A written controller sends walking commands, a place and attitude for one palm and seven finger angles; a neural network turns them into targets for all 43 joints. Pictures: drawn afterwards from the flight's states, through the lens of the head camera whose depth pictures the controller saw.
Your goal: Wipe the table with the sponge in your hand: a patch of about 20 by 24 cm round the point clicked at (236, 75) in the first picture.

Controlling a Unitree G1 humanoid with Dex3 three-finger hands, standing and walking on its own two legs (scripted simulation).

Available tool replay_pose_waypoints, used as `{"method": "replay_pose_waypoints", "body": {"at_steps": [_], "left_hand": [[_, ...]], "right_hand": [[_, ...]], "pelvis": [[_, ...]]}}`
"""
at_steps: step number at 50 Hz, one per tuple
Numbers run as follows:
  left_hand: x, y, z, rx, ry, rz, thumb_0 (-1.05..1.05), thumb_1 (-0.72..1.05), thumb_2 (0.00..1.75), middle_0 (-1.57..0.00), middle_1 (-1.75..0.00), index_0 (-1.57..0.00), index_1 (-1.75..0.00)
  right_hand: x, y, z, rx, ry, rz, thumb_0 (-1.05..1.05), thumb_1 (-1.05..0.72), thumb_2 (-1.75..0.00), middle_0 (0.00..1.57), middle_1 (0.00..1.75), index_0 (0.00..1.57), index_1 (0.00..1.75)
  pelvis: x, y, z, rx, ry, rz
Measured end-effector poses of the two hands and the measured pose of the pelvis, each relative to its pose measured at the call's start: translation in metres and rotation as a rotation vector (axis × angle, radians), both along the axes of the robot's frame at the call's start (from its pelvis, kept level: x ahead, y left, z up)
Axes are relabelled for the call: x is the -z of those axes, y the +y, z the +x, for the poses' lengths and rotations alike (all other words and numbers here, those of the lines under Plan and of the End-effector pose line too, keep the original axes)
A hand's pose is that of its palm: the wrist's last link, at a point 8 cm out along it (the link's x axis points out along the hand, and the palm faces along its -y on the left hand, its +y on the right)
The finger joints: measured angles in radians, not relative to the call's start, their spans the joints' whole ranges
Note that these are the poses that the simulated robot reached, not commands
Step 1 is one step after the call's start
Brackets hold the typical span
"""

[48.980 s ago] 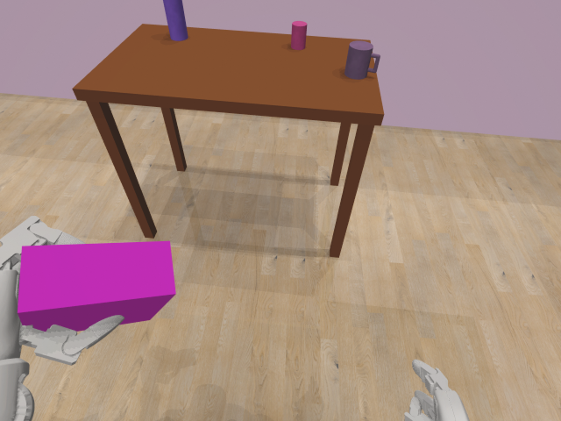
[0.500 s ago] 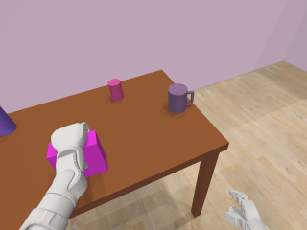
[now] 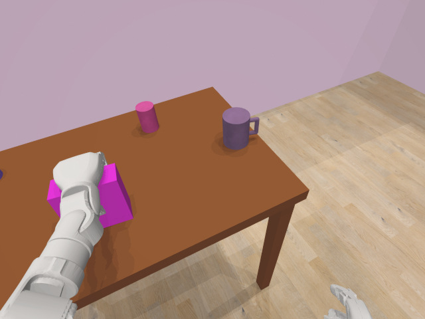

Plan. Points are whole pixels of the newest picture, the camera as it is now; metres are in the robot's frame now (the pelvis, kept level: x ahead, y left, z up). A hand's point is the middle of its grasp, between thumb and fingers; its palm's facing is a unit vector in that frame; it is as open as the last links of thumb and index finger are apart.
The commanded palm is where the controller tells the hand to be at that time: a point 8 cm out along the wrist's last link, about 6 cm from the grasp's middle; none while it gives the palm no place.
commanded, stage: wipe forward along the middle lane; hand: left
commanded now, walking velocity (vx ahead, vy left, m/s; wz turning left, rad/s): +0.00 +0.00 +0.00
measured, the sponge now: (97, 206) +0.34 +0.29 +0.00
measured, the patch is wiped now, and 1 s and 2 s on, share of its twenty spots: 1.00 1.00 1.00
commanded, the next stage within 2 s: slide back across to the first lane in 0.62 s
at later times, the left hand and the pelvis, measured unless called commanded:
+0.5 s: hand (88, 170) +0.40 +0.32 +0.06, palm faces -0.09 -0.02 -1.00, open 10.0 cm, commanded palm +0.39 +0.31 +0.09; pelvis +0.00 +0.01 +0.00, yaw +1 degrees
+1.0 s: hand (74, 160) +0.43 +0.36 +0.06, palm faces -0.07 -0.06 -1.00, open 10.0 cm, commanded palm +0.39 +0.36 +0.11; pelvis +0.02 +0.04 +0.00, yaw -1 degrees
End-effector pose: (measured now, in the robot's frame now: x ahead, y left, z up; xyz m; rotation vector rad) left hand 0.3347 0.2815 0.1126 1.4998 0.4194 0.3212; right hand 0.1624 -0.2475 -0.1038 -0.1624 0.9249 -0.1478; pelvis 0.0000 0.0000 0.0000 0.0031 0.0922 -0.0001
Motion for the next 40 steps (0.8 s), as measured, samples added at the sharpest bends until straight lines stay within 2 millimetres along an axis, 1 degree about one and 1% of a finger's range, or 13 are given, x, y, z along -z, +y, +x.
{"method": "replay_pose_waypoints", "body": {"at_steps": [7,15,29,36,40], "left_hand": [[-0.001,0.006,0.009,-0.004,0.006,0.009,0.0,-0.52,1.07,-0.72,-1.36,-0.77,-1.33],[-0.001,0.015,0.028,0.0,0.031,0.02,0.01,-0.52,1.07,-0.72,-1.36,-0.77,-1.33],[-0.002,0.031,0.061,0.006,0.039,0.032,0.01,-0.52,1.07,-0.72,-1.36,-0.77,-1.33],[-0.001,0.041,0.076,0.0,0.041,0.02,0.01,-0.52,1.07,-0.72,-1.36,-0.76,-1.34],[-0.002,0.049,0.081,0.001,0.038,0.012,0.01,-0.52,1.07,-0.72,-1.36,-0.76,-1.34]], "right_hand": [[0.003,0.001,-0.004,0.002,0.023,-0.002,0.01,-0.9,-0.9,0.2,0.3,0.2,0.3],[0.006,0.005,-0.011,0.006,0.046,-0.002,0.01,-0.9,-0.9,0.2,0.3,0.2,0.3],[0.016,0.005,-0.041,0.043,0.162,-0.02,0.01,-0.9,-0.9,0.2,0.3,0.2,0.3],[0.017,0.006,-0.054,0.07,0.201,-0.031,0.01,-0.9,-0.9,0.2,0.3,0.2,0.3],[0.015,0.008,-0.059,0.083,0.213,-0.036,0.01,-0.9,-0.9,0.2,0.3,0.2,0.3]], "pelvis": [[0.0,0.001,-0.001,-0.005,0.013,-0.002],[0.001,0.003,-0.001,-0.011,0.039,-0.005],[0.002,0.013,0.005,-0.013,0.087,-0.014],[0.003,0.02,0.009,-0.004,0.105,-0.02],[0.002,0.024,0.011,0.003,0.11,-0.023]]}}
